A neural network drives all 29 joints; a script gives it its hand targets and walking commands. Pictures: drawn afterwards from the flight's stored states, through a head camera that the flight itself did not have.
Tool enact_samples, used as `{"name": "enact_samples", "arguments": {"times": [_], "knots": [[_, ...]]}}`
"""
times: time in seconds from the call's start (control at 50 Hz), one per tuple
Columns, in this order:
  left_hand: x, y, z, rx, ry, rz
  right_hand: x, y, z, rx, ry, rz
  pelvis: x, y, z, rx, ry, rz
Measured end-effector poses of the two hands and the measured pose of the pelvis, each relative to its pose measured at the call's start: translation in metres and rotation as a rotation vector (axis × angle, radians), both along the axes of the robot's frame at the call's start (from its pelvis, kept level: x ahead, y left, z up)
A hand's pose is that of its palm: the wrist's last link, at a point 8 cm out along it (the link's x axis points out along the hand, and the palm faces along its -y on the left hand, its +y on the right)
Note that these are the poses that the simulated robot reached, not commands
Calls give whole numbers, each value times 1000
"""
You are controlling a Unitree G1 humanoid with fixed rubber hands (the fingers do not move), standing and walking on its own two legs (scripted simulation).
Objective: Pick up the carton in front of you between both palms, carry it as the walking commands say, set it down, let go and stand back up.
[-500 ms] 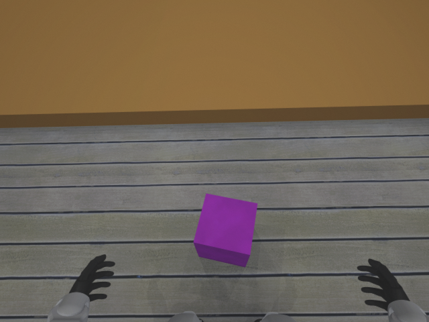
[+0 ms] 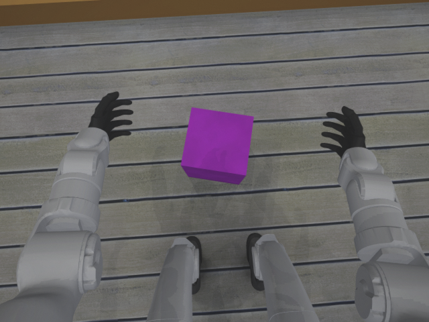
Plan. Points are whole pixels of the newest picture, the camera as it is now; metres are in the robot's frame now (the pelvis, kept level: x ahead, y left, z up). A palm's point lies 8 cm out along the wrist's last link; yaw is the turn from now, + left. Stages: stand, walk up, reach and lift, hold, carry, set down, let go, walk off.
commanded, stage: reach and lift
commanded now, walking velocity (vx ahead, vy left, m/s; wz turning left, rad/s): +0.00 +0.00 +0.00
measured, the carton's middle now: (217, 149) +0.53 +0.00 -0.56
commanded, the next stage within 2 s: none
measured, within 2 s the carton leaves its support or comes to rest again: neither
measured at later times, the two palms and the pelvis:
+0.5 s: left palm (138, 87) +0.58 +0.18 -0.16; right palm (306, 113) +0.50 -0.20 -0.16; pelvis +0.01 +0.01 -0.03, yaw -1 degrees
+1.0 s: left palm (159, 131) +0.56 +0.18 -0.40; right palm (281, 146) +0.49 -0.20 -0.40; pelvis -0.04 +0.00 -0.25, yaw -4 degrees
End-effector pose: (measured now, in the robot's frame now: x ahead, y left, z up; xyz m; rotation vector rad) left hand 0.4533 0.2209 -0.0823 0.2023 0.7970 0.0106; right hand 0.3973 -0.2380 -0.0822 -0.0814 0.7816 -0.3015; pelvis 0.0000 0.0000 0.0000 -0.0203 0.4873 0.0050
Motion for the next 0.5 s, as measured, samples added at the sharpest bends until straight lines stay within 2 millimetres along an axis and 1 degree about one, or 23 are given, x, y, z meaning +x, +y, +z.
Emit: {"name": "enact_samples", "arguments": {"times": [0.08, 0.16, 0.24, 0.32, 0.4, 0.5], "knots": [[30, -10, -5, -26, -24, -14, 24, 10, -7, 16, -33, -21, -11, 2, -9, -3, 52, 4], [59, -20, -11, -54, -49, -25, 49, 21, -15, 31, -65, -35, -17, 4, -16, -8, 103, 8], [87, -29, -21, -77, -76, -37, 73, 31, -25, 46, -96, -46, -17, 6, -22, -14, 156, 11], [111, -35, -34, -86, -104, -50, 95, 38, -38, 51, -122, -53, -11, 7, -25, -20, 212, 12], [126, -39, -50, -91, -119, -56, 105, 41, -53, 51, -134, -56, 1, 8, -25, -24, 272, 11], [129, -44, -77, -103, -115, -46, 106, 42, -79, 51, -125, -55, 15, 7, -32, -27, 352, 6]]}}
